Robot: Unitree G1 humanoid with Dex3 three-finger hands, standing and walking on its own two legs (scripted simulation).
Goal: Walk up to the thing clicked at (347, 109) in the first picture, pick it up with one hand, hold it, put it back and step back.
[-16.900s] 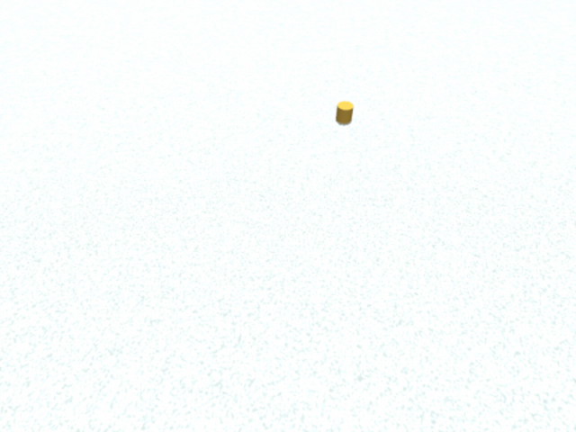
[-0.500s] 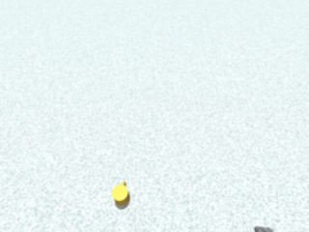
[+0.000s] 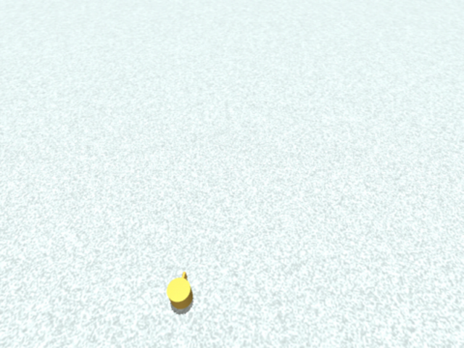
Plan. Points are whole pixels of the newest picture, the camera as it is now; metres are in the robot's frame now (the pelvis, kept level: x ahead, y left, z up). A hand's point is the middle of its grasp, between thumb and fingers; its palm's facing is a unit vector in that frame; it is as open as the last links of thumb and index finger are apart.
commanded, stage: walk up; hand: left
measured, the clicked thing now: (181, 289) +0.47 +0.22 -0.74
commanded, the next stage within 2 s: none
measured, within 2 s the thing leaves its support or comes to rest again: neither
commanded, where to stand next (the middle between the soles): +0.05 -0.01 m, yaw -3 degrees
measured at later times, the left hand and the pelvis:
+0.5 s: hand out of the picture +0.08 +0.29 -0.16, palm faces +0.01 -0.91 -0.41, open 7.3 cm; pelvis -0.04 +0.02 -0.02, yaw +1 degrees
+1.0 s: hand out of the picture +0.07 +0.27 -0.18, palm faces -0.11 -0.94 -0.33, open 7.4 cm; pelvis -0.02 +0.00 -0.03, yaw -4 degrees
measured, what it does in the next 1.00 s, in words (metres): steps on the spot: left foot, then right foot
